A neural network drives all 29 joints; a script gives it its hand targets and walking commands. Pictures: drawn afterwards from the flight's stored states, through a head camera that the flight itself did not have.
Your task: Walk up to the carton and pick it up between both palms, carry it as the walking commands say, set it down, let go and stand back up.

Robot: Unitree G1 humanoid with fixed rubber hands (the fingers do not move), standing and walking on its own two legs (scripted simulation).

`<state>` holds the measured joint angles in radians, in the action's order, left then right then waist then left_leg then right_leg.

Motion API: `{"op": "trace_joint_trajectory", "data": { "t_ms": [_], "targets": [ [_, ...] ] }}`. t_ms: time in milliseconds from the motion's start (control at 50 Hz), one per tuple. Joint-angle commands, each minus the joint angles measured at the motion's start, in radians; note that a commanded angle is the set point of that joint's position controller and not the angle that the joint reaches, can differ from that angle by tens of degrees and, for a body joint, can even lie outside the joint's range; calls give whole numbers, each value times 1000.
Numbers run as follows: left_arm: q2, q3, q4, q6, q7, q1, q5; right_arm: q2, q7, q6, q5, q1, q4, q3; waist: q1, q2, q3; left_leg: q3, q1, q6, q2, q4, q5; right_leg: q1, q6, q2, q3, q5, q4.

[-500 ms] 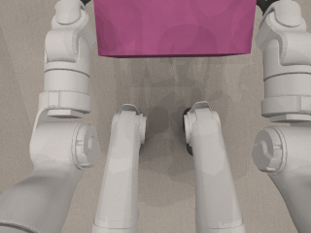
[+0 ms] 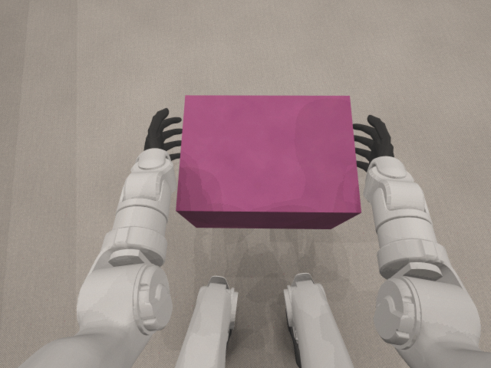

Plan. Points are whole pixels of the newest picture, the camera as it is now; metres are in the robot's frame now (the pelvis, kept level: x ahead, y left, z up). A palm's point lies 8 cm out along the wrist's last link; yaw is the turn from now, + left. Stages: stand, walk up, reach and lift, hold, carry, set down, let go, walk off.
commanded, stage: reach and lift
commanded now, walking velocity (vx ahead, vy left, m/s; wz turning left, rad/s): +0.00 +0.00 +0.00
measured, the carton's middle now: (264, 168) +0.47 -0.02 -0.11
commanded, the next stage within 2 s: none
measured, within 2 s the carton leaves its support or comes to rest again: neither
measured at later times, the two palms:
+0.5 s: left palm (134, 148) +0.44 +0.17 +0.04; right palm (397, 147) +0.43 -0.19 +0.04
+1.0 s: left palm (109, 128) +0.42 +0.17 +0.12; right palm (439, 118) +0.42 -0.20 +0.13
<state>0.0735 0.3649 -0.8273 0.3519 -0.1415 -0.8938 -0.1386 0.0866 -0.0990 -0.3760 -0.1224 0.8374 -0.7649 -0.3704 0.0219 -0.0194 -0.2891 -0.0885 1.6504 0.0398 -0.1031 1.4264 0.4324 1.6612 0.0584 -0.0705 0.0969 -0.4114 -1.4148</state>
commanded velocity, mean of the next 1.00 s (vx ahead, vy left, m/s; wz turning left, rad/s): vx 0.00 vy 0.00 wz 0.00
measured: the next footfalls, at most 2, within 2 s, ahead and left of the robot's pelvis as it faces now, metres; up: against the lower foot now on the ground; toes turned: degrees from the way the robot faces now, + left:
none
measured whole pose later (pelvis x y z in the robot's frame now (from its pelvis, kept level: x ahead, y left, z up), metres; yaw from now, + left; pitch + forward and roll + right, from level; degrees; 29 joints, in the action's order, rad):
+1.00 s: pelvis +0.08 +0.00 +0.16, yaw +0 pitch +24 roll +0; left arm -0.02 0.35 -0.53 0.39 0.08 -0.41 -0.22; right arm -0.03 0.09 -0.40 -0.25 0.40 -0.48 -0.36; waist 0.02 0.00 -0.23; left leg -0.12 0.82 0.02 -0.06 0.66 0.26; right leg 0.83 0.02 -0.04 0.11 -0.24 -0.66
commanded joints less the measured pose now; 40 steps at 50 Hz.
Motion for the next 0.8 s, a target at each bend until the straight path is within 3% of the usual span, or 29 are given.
{"op": "trace_joint_trajectory", "data": {
  "t_ms": [0, 40, 80, 100, 120, 140, 160, 180, 220, 260, 280, 340, 360, 400, 460, 480, 500, 520, 560, 580, 600, 620, 640, 680, 700, 720, 740, 760, 780],
  "targets": [
    [-1003, -386, 12, -32, 438, -546, 154, -895, 419, 55, 141, 667, 118, 418, 44, 25, -686, 102, -408, -28, -33, -242, -9, -484, -48, -50, -135, 47, 200],
    [-971, -319, -42, -25, 448, -457, 95, -910, 419, 48, 104, 636, 85, 373, -6, 14, -584, 110, -414, -38, -32, -296, -8, -486, -54, -45, -114, 27, 261],
    [-923, -280, -32, -19, 459, -433, 80, -856, 424, 39, 76, 579, 49, 335, 5, 1, -496, 111, -421, -39, -20, -334, 10, -499, -57, -37, -108, 16, 310],
    [-898, -268, -20, -20, 459, -421, 76, -863, 419, 36, 64, 581, 42, 319, -14, 20, -462, 100, -438, -47, -19, -358, 38, -506, -56, -38, -107, -14, 325],
    [-931, -297, 17, -20, 469, -448, 76, -873, 420, 40, 65, 570, 81, 343, 0, 0, -488, 118, -459, -40, -21, -362, 2, -559, -65, -38, -94, 20, 361],
    [-918, -286, 15, -24, 482, -437, 74, -875, 421, 43, 58, 582, 88, 345, 5, 44, -540, 104, -477, -52, -18, -359, -46, -583, -61, -43, -100, 67, 358],
    [-929, -281, 17, -25, 488, -420, 58, -937, 422, 41, 61, 573, 62, 347, -39, 28, -520, 107, -461, -55, -16, -385, -59, -609, -65, -38, -87, 91, 369],
    [-917, -256, 0, -27, 490, -377, 46, -928, 428, 39, 19, 511, 43, 327, -21, 76, -503, 98, -459, -59, -17, -391, -78, -616, -62, -42, -97, 109, 367],
    [-944, -293, 44, -33, 493, -312, 47, -965, 439, 49, 45, 464, 93, 375, -45, 47, -599, 87, -525, -51, -19, -395, -217, -702, -64, -35, -80, 271, 367],
    [-976, -389, 123, -44, 497, -310, 87, -941, 442, 59, 43, 425, 166, 419, 0, 36, -715, 79, -628, -39, -25, -417, -352, -774, -57, -35, -88, 396, 384],
    [-987, -452, 226, -51, 496, -300, 119, -1001, 440, 67, 99, 397, 243, 496, -19, 23, -836, 83, -686, -28, -24, -401, -446, -865, -58, -29, -64, 519, 386],
    [-929, -449, 205, -43, 493, -230, 89, -967, 432, 65, 62, 317, 218, 475, -15, 23, -673, 79, -614, -33, -27, -459, -364, -841, -49, -25, -58, 472, 422],
    [-1015, -561, 308, -49, 492, -198, 145, -1026, 433, 73, 104, 279, 320, 577, 19, 31, -843, 74, -729, -18, -28, -461, -490, -970, -49, -29, -46, 616, 435],
    [-978, -536, 254, -51, 488, -139, 133, -984, 427, 75, 105, 272, 299, 575, -13, 31, -791, 55, -722, -20, -24, -488, -518, -920, -33, -33, -58, 582, 448],
    [-1001, -586, 309, -57, 483, -156, 151, -1002, 420, 79, 99, 186, 315, 581, 22, 3, -770, 51, -742, -15, -24, -516, -489, -978, -45, -34, -42, 588, 486],
    [-971, -557, 272, -60, 481, -140, 131, -987, 423, 81, 88, 204, 305, 585, 12, 31, -724, 58, -710, -16, -26, -537, -478, -968, -44, -34, -46, 595, 499],
    [-964, -521, 226, -60, 481, -86, 107, -961, 426, 76, 69, 185, 289, 549, 6, 25, -661, 61, -719, -26, -29, -566, -431, -957, -38, -32, -56, 528, 521],
    [-996, -591, 303, -71, 477, -151, 144, -1020, 428, 84, 109, 204, 327, 613, 8, 31, -742, 64, -764, -24, -18, -561, -436, -1016, -45, -28, -43, 532, 535],
    [-969, -496, 181, -56, 480, -129, 86, -973, 430, 74, 79, 219, 245, 544, -6, -2, -558, 72, -718, -36, -20, -603, -299, -930, -45, -20, -53, 382, 572],
    [-987, -534, 220, -59, 478, -121, 111, -1015, 434, 63, 90, 223, 255, 579, -5, 38, -562, 69, -757, -42, -14, -622, -299, -970, -45, -20, -54, 371, 593],
    [-971, -501, 186, -52, 480, -117, 92, -978, 439, 57, 57, 184, 194, 516, 15, 21, -513, 62, -744, -43, -7, -636, -278, -945, -54, -22, -63, 345, 591],
    [-969, -497, 200, -50, 479, -122, 82, -992, 446, 52, 60, 184, 186, 518, -18, -4, -512, 65, -767, -40, -9, -650, -272, -956, -57, -17, -51, 335, 610],
    [-986, -524, 246, -51, 482, -165, 115, -992, 451, 48, 70, 196, 200, 534, 1, 32, -525, 55, -822, -42, -7, -668, -261, -972, -54, -30, -64, 319, 619],
    [-993, -460, 155, -21, 482, -60, 65, -951, 464, 35, 47, 222, 188, 493, -13, 5, -419, 53, -845, -36, 6, -705, -226, -954, -65, -25, -69, 251, 653],
    [-997, -479, 199, -21, 491, -139, 75, -964, 470, 30, 31, 214, 195, 476, 27, 17, -430, 60, -872, -34, 5, -717, -189, -962, -72, -31, -77, 225, 677],
    [-999, -439, 177, -14, 495, -132, 61, -948, 475, 21, 23, 208, 166, 450, -6, 12, -389, 58, -867, -39, 8, -722, -169, -953, -74, -24, -74, 188, 692],
    [-1005, -495, 247, -14, 495, -136, 95, -1012, 476, 21, 65, 220, 229, 523, -9, 30, -489, 49, -937, -44, 10, -731, -223, -1050, -70, -29, -66, 259, 687],
    [-998, -455, 218, -14, 496, -129, 81, -951, 481, 16, 35, 198, 190, 460, -10, 1, -444, 45, -909, -35, 11, -741, -262, -1020, -71, -23, -69, 279, 698],
    [-994, -477, 263, -21, 494, -150, 72, -1015, 483, 18, 50, 206, 211, 489, -24, 19, -486, 50, -960, -33, 10, -737, -293, -1039, -67, -33, -68, 304, 705]
  ]
}}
